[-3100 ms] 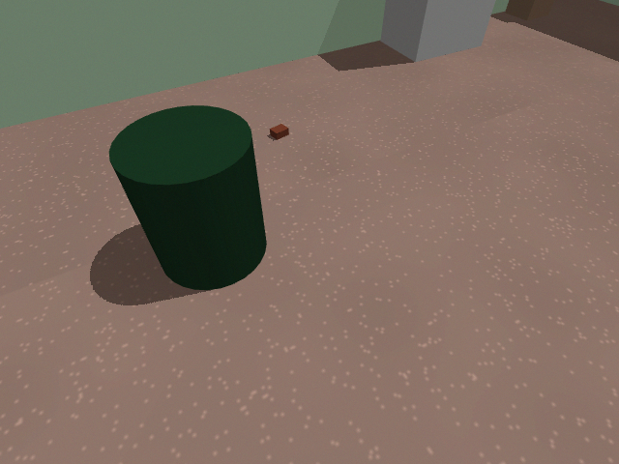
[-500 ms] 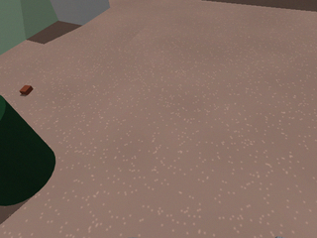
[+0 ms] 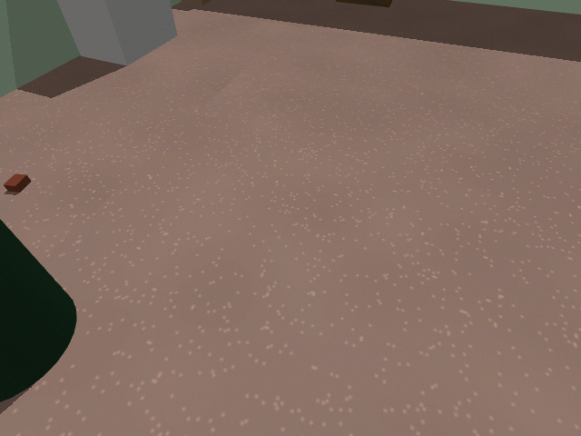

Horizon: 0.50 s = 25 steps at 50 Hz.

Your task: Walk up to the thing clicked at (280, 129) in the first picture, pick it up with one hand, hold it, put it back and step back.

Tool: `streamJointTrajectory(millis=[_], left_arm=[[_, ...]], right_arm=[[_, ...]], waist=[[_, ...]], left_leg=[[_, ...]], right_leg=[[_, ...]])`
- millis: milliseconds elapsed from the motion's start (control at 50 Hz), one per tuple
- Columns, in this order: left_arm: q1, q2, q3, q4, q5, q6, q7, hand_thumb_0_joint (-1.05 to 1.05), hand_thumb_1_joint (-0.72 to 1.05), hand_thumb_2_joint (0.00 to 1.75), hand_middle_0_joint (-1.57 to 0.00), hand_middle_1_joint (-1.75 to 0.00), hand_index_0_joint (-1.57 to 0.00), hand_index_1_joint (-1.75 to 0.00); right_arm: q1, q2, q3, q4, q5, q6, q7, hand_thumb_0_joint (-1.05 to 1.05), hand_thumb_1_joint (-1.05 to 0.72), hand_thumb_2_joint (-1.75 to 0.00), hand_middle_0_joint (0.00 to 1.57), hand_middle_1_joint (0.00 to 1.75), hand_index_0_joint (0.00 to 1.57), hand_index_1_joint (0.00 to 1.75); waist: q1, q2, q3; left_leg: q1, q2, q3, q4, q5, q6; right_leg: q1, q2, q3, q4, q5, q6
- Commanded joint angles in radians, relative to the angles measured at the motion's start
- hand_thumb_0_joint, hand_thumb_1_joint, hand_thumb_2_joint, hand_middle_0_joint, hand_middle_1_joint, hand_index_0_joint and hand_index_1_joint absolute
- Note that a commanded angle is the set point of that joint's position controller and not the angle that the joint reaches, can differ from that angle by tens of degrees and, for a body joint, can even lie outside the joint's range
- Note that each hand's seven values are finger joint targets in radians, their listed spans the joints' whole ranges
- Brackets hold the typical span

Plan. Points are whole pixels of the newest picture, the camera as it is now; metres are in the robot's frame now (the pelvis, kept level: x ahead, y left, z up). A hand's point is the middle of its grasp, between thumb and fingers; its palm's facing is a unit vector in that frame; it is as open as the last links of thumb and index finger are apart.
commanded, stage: walk up
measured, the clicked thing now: (17, 183) +1.44 +1.44 -0.75
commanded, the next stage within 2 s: stand in 0.12 s
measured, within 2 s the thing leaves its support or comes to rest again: neither
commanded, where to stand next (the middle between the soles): +0.07 +0.00 m, yaw +1 degrees
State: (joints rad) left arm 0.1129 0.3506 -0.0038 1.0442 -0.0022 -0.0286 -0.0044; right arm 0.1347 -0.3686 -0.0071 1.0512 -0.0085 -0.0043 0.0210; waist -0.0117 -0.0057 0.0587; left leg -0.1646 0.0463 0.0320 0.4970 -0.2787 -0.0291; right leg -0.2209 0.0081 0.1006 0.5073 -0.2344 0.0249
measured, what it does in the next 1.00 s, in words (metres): stands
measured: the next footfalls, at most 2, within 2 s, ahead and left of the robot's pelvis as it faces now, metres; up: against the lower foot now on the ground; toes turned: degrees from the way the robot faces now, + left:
none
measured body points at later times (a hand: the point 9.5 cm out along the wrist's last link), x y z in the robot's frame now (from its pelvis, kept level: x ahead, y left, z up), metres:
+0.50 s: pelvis +0.00 +0.00 +0.01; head +0.01 +0.00 +0.46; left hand +0.07 +0.30 -0.12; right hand +0.08 -0.30 -0.13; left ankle +0.00 +0.14 -0.74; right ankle +0.03 -0.14 -0.74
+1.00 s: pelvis +0.00 +0.00 +0.01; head +0.01 -0.01 +0.46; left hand +0.07 +0.30 -0.12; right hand +0.08 -0.30 -0.12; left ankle +0.00 +0.14 -0.74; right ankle +0.03 -0.14 -0.74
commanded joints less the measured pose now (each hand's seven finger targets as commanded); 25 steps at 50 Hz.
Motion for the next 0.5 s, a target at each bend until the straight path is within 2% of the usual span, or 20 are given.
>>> streamJointTrajectory(millis=[0,80,100,120,160,260,300,440,460,480], left_arm=[[-0.048,0.219,0.050,-0.029,0.000,-0.022,0.016,0.00,0.90,0.90,-0.20,-0.30,-0.20,-0.30],[-0.073,0.216,0.046,-0.004,0.000,-0.017,0.015,0.00,0.90,0.90,-0.20,-0.30,-0.20,-0.30],[-0.077,0.214,0.040,0.007,0.009,-0.014,0.012,0.00,0.90,0.90,-0.20,-0.30,-0.20,-0.30],[-0.069,0.211,0.041,0.009,0.008,-0.012,0.012,0.00,0.90,0.90,-0.20,-0.30,-0.20,-0.30],[-0.064,0.207,0.039,0.021,0.007,-0.011,0.009,0.00,0.90,0.90,-0.20,-0.30,-0.20,-0.30],[-0.076,0.220,0.039,0.032,0.010,-0.012,0.010,0.00,0.90,0.90,-0.20,-0.30,-0.20,-0.30],[-0.079,0.226,0.040,0.036,0.010,-0.010,0.011,0.00,0.90,0.90,-0.20,-0.30,-0.20,-0.30],[-0.064,0.224,0.039,0.044,0.010,-0.014,0.011,0.00,0.90,0.90,-0.20,-0.30,-0.20,-0.30],[-0.065,0.225,0.040,0.043,0.010,-0.014,0.011,0.00,0.90,0.90,-0.20,-0.30,-0.20,-0.30],[-0.059,0.220,0.037,0.046,0.009,-0.012,0.011,0.00,0.90,0.90,-0.20,-0.30,-0.20,-0.30]], right_arm=[[-0.059,-0.209,-0.048,-0.046,0.006,-0.027,-0.016,0.00,-0.90,-0.90,0.20,0.30,0.20,0.30],[-0.077,-0.205,-0.049,-0.030,0.005,-0.022,-0.015,0.00,-0.90,-0.90,0.20,0.30,0.20,0.30],[-0.071,-0.199,-0.044,-0.027,0.001,-0.025,-0.017,0.00,-0.90,-0.90,0.20,0.30,0.20,0.30],[-0.084,-0.211,-0.047,-0.024,0.001,-0.026,-0.019,0.00,-0.90,-0.90,0.20,0.30,0.20,0.30],[-0.093,-0.215,-0.048,-0.013,0.001,-0.027,-0.020,0.00,-0.90,-0.90,0.20,0.30,0.20,0.30],[-0.090,-0.202,-0.046,0.004,0.001,-0.027,-0.018,0.00,-0.90,-0.90,0.20,0.30,0.20,0.30],[-0.090,-0.197,-0.046,0.012,-0.001,-0.025,-0.017,0.00,-0.90,-0.90,0.20,0.30,0.20,0.30],[-0.090,-0.198,-0.047,0.023,-0.001,-0.025,-0.015,0.00,-0.90,-0.90,0.20,0.30,0.20,0.30],[-0.088,-0.197,-0.047,0.024,-0.001,-0.025,-0.017,0.00,-0.90,-0.90,0.20,0.30,0.20,0.30],[-0.088,-0.199,-0.046,0.028,0.001,-0.025,-0.016,0.00,-0.90,-0.90,0.20,0.30,0.20,0.30]], waist=[[0.012,0.018,-0.086],[0.009,0.008,-0.065],[-0.002,0.005,-0.055],[0.009,0.014,-0.062],[0.010,0.010,-0.072],[0.001,-0.003,-0.082],[0.000,-0.009,-0.063],[0.003,0.004,-0.084],[0.002,-0.005,-0.095],[0.005,0.000,-0.088]], left_leg=[[0.022,0.085,-0.081,-0.138,0.098,0.073],[0.039,0.082,-0.073,-0.159,0.069,0.067],[0.012,0.094,-0.112,-0.192,0.113,0.059],[0.024,0.094,-0.108,-0.194,0.122,0.058],[0.045,0.095,-0.106,-0.195,0.126,0.057],[0.069,0.089,-0.101,-0.211,0.105,0.049],[0.056,0.083,-0.102,-0.222,0.072,0.045],[0.054,0.083,-0.101,-0.221,0.101,0.045],[0.069,0.089,-0.101,-0.218,0.136,0.045],[0.070,0.086,-0.102,-0.217,0.122,0.044]], right_leg=[[0.044,-0.086,0.074,-0.102,0.204,-0.067],[0.023,-0.090,0.084,-0.140,0.170,-0.060],[0.058,-0.098,0.061,-0.141,0.206,-0.044],[0.063,-0.097,0.056,-0.144,0.217,-0.040],[0.069,-0.098,0.055,-0.159,0.210,-0.037],[0.063,-0.108,0.054,-0.187,0.187,-0.037],[0.051,-0.106,0.054,-0.201,0.138,-0.037],[0.076,-0.113,0.046,-0.206,0.174,-0.033],[0.083,-0.117,0.047,-0.200,0.202,-0.036],[0.072,-0.115,0.045,-0.207,0.186,-0.035]])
